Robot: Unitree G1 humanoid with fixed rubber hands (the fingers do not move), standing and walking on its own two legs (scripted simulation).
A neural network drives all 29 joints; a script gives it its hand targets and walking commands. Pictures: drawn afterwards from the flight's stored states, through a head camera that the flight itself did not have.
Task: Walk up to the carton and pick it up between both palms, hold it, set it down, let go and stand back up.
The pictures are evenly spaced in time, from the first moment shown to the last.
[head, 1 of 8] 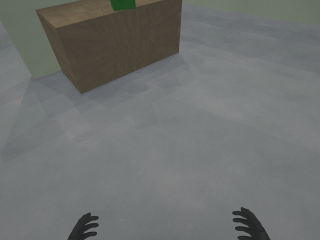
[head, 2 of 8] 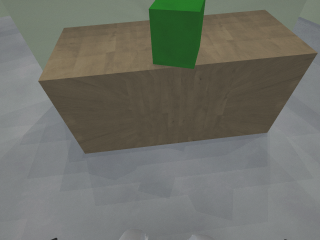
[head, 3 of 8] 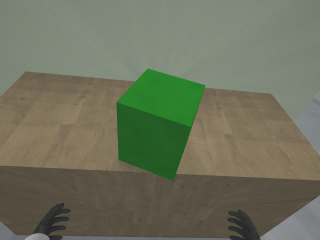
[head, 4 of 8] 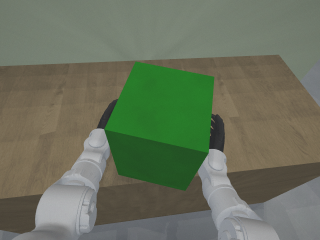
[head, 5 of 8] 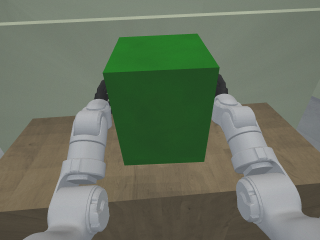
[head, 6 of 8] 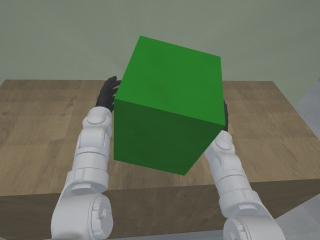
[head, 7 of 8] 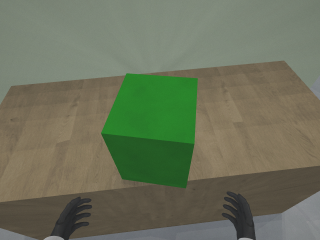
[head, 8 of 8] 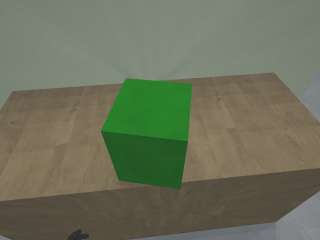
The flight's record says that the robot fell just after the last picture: no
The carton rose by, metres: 0.25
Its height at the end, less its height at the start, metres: +0.00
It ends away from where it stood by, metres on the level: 0.00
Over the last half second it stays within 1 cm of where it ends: yes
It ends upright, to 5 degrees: yes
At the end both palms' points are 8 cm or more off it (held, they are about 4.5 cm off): yes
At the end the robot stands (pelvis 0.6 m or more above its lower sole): yes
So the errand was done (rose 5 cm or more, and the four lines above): yes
